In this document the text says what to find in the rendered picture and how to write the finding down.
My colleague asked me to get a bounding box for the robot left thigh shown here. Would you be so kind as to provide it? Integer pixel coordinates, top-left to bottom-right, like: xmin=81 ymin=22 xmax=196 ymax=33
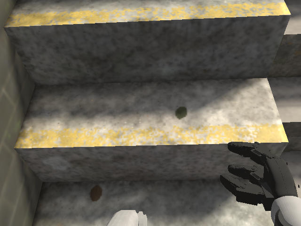
xmin=106 ymin=210 xmax=148 ymax=226

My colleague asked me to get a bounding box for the right robot forearm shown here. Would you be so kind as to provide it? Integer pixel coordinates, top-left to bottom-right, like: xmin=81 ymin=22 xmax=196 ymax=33
xmin=271 ymin=196 xmax=301 ymax=226

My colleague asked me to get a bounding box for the right robot hand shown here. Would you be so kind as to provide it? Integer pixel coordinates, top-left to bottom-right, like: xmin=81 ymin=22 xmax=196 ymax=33
xmin=220 ymin=141 xmax=300 ymax=211

